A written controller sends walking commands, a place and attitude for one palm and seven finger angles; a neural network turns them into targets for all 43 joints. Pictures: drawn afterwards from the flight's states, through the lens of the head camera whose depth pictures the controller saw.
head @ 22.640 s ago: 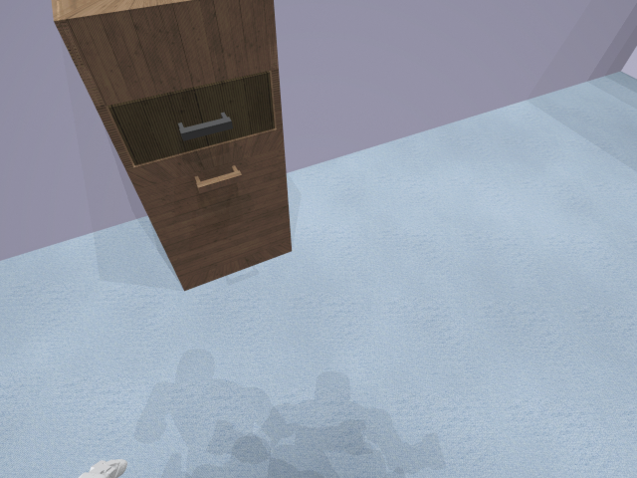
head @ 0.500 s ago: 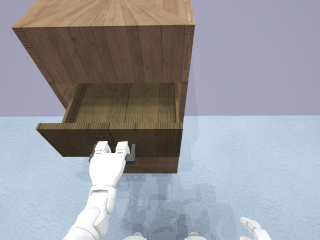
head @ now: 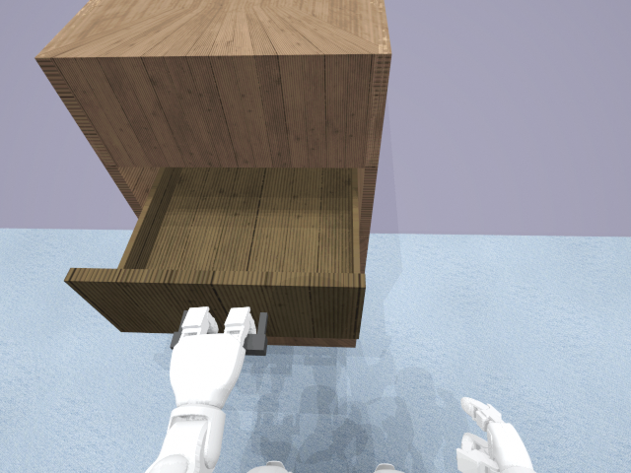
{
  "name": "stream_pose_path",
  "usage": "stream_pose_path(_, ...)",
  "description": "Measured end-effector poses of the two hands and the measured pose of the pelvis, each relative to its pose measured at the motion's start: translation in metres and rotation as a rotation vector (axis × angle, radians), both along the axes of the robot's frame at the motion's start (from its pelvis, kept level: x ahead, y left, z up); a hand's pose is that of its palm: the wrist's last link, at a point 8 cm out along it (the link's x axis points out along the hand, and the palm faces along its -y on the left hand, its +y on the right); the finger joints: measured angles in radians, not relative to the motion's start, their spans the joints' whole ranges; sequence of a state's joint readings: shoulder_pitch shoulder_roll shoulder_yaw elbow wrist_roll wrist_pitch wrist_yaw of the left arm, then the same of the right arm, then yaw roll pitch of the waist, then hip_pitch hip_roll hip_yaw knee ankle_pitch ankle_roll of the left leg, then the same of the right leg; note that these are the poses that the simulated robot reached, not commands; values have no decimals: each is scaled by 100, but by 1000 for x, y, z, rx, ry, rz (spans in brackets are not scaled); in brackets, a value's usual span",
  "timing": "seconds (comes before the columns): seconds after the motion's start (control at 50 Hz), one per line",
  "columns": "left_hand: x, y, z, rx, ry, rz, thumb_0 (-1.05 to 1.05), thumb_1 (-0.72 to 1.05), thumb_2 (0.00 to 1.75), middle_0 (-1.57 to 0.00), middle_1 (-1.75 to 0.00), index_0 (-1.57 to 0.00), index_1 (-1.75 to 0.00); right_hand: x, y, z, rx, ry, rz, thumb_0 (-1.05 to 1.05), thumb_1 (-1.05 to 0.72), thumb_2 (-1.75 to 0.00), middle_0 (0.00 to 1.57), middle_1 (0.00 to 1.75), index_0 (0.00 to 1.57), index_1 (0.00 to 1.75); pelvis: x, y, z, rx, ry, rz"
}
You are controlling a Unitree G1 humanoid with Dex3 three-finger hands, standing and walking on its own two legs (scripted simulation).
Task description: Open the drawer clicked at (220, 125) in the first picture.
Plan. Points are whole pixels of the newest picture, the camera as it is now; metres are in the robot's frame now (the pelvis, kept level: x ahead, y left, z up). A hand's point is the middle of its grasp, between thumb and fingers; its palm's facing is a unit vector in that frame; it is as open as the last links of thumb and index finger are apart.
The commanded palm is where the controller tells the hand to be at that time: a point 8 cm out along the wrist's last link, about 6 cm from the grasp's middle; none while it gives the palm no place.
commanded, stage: pull the drawer open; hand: left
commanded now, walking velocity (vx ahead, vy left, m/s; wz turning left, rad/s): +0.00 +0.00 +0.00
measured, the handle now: (222, 330) +0.31 +0.16 -0.03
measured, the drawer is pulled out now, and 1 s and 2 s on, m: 0.21 0.30 0.30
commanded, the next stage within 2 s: open the thumb to release the handle in 0.98 s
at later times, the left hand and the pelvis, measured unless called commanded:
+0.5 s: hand (215, 421) +0.20 +0.15 -0.05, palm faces -0.01 -0.15 -0.99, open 5.7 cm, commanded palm +0.15 +0.15 +0.00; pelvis +0.00 -0.01 -0.01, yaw +0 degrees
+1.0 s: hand (209, 450) +0.17 +0.15 -0.05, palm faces -0.03 -0.16 -0.99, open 5.7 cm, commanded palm +0.11 +0.16 +0.00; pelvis -0.01 -0.02 -0.02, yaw +0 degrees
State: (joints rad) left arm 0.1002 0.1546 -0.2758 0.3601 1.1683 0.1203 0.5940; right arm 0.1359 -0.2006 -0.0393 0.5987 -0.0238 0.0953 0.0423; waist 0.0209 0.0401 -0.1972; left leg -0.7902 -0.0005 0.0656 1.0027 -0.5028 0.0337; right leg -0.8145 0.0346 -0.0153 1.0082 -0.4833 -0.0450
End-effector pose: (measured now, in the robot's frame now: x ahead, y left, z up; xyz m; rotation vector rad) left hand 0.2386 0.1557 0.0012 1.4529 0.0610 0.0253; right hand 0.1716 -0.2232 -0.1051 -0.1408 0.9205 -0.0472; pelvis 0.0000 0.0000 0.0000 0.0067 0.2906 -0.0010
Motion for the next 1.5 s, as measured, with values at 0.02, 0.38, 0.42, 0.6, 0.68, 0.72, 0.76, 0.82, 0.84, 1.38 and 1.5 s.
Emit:
stream_pose_path(0.02, -2, 0, 0, -3, 0, 1, 4, 72, 78, -28, -135, -42, -135, 1, 0, 0, 1, -3, 3, 1, -91, -90, 20, 30, 20, 30, 1, 0, 0, 0, 1, -1)
stream_pose_path(0.38, -49, 0, 0, -31, -10, 1, 5, 72, 77, -28, -135, -42, -135, 25, 9, 0, 19, -86, 79, 1, -91, -90, 20, 30, 20, 30, 0, -4, -9, 8, 1, -4)
stream_pose_path(0.42, -53, 0, 0, -33, -9, 1, 5, 72, 77, -28, -135, -42, -135, 26, 10, 0, 23, -96, 85, 1, -91, -90, 20, 30, 20, 30, -2, -5, -10, 9, 0, -5)
stream_pose_path(0.6, -72, 0, 1, -36, 0, 4, 5, 71, 76, -28, -135, -42, -135, 24, 10, -1, 31, -129, 105, 1, -91, -90, 20, 30, 20, 30, -8, -9, -15, 15, -4, -5)
stream_pose_path(0.68, -80, 0, 2, -40, 3, 5, 5, 71, 76, -28, -135, -42, -135, 21, 7, -3, 28, -132, 108, 1, -91, -90, 20, 30, 20, 30, -10, -10, -17, 19, -4, -7)
stream_pose_path(0.72, -84, 0, 2, -44, 4, 5, 6, 71, 76, -28, -135, -42, -135, 19, 5, -5, 25, -131, 109, 1, -91, -90, 20, 30, 20, 30, -11, -12, -18, 21, -3, -8)
stream_pose_path(0.76, -88, 0, 2, -47, 4, 5, 6, 71, 75, -28, -135, -42, -135, 17, 4, -6, 22, -130, 110, 1, -91, -90, 20, 30, 20, 30, -12, -13, -19, 24, -1, -9)
stream_pose_path(0.82, -92, 0, 2, -47, 4, 1, 6, 71, 75, -28, -135, -42, -135, 14, 2, -8, 17, -128, 112, 1, -91, -90, 20, 30, 20, 30, -14, -14, -20, 26, 1, -10)
stream_pose_path(0.84, -92, 0, 2, -45, 4, -2, 6, 71, 75, -27, -135, -42, -135, 13, 1, -9, 16, -127, 112, 1, -91, -90, 20, 30, 20, 30, -14, -14, -21, 27, 3, -10)
stream_pose_path(1.38, -86, 5, 0, 5, 4, 53, 0, 37, 67, -31, -130, -43, -131, 5, -9, -18, -8, -86, 78, 1, -91, -90, 20, 30, 20, 30, -21, -19, -18, 27, -5, 15)
stream_pose_path(1.5, -87, 5, 0, 3, -2, 46, 0, 0, 51, -29, -125, -41, -127, 6, -9, -11, -20, -105, 82, 1, -91, -90, 20, 30, 20, 30, -25, -19, -16, 24, -13, 16)
